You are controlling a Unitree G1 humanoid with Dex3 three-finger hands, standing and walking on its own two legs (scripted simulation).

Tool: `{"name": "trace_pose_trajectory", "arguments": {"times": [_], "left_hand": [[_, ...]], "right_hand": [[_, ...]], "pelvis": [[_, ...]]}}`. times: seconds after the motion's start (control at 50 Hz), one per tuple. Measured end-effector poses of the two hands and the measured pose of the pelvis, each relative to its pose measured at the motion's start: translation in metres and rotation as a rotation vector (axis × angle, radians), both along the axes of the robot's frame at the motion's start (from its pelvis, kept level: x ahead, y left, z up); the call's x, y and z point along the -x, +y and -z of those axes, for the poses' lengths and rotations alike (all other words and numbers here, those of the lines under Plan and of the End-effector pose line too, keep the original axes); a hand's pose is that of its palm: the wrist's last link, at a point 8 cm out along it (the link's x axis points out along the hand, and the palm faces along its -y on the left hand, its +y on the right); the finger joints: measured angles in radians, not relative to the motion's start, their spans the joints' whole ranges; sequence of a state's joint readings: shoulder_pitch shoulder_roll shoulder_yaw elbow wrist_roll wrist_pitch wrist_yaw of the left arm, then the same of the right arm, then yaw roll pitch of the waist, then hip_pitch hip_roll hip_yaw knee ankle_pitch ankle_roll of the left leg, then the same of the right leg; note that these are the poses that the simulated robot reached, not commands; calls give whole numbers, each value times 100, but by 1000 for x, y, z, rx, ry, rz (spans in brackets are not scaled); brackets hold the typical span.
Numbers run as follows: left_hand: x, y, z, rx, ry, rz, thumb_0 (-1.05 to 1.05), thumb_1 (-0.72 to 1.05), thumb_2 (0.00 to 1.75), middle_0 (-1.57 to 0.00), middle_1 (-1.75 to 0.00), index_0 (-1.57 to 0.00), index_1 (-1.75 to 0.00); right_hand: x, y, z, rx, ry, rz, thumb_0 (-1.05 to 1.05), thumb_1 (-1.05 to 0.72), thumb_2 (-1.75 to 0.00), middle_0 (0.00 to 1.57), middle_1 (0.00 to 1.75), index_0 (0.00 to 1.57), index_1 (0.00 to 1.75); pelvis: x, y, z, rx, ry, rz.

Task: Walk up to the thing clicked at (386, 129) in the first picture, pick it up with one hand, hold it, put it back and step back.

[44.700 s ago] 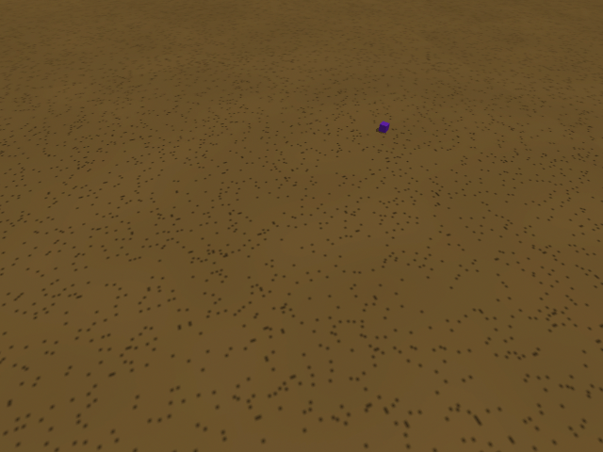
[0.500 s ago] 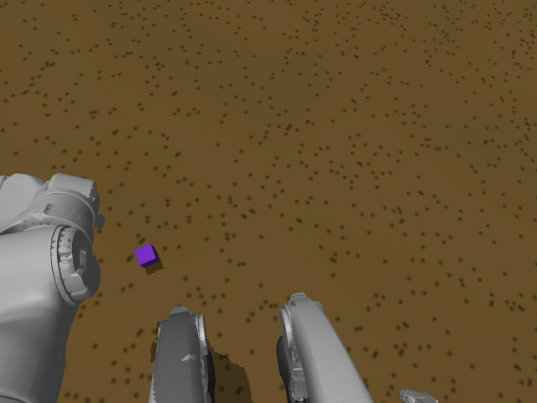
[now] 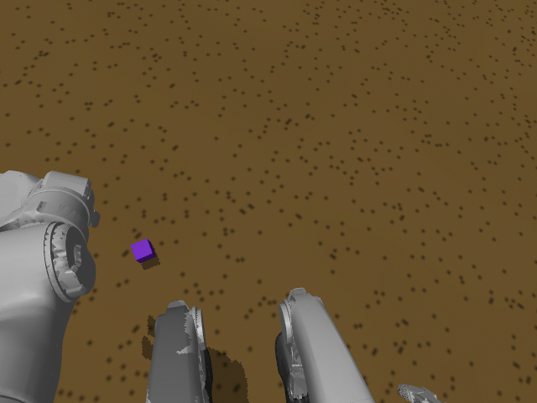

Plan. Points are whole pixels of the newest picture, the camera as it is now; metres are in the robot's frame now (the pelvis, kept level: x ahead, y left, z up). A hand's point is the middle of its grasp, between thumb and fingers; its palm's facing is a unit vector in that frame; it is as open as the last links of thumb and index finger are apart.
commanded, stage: go down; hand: left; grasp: from above
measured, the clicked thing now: (143, 251) +0.46 +0.28 -0.53
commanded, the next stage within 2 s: approach in 0.48 s
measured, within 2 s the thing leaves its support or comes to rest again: neither
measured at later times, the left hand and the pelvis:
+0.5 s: hand (46, 218) +0.42 +0.31 -0.09, palm faces +0.01 -0.46 -0.89, open 13.3 cm; pelvis +0.00 +0.00 -0.01, yaw -1 degrees
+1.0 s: hand (105, 235) +0.42 +0.27 -0.22, palm faces -0.03 -0.46 -0.89, open 13.5 cm; pelvis -0.02 +0.00 -0.10, yaw -1 degrees
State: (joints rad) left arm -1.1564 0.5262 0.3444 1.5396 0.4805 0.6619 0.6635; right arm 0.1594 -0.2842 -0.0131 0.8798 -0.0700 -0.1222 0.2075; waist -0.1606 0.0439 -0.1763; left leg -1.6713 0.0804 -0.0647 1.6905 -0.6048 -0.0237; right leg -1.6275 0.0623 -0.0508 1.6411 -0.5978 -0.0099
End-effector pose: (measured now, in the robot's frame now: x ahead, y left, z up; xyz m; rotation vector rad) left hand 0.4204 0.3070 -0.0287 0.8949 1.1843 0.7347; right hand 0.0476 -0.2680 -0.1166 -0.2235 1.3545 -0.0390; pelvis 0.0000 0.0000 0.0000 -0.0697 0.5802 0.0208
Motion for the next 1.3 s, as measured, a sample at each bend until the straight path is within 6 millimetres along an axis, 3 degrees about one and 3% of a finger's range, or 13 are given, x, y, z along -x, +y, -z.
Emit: {"name": "trace_pose_trajectory", "arguments": {"times": [0.26, 0.6, 0.78, 0.9, 1.16, 1.3], "left_hand": [[4, 8, -1, -6, 6, 10, 0, -41, 90, -20, -92, -19, -95], [4, 15, 11, -7, 3, 8, 0, -38, 87, -22, -90, -21, -93], [2, 4, 24, -32, 35, 55, 0, -44, 91, -23, -88, -19, -93], [0, -12, 71, -32, 37, 48, 0, -44, 91, -23, -89, -19, -94], [-5, -38, 237, 17, 40, 20, 0, -45, 91, -22, -95, -19, -99], [-22, -36, 281, -17, 40, 35, 0, -46, 94, -21, -94, -18, -98]], "right_hand": [[12, 6, 5, -8, 7, 16, 1, -92, -90, 20, 30, 20, 30], [13, 5, 10, 3, 4, 9, 1, -92, -90, 19, 30, 20, 30], [15, 2, 18, 8, 2, -5, 1, -92, -90, 20, 30, 20, 30], [24, -6, 46, 19, 28, -43, 0, -92, -90, 20, 30, 20, 30], [69, -5, 148, -39, 188, -66, 0, -93, -90, 19, 30, 20, 30], [90, 7, 184, -99, 271, -86, 0, -93, -90, 19, 30, 20, 30]], "pelvis": [[4, 2, 4, 4, 1, 3], [6, 4, 12, 9, 6, 2], [6, 3, 23, 6, 24, 5], [10, 1, 57, 0, 53, 14], [30, -1, 164, 0, 62, 31], [32, 1, 200, 18, 27, 39]]}}
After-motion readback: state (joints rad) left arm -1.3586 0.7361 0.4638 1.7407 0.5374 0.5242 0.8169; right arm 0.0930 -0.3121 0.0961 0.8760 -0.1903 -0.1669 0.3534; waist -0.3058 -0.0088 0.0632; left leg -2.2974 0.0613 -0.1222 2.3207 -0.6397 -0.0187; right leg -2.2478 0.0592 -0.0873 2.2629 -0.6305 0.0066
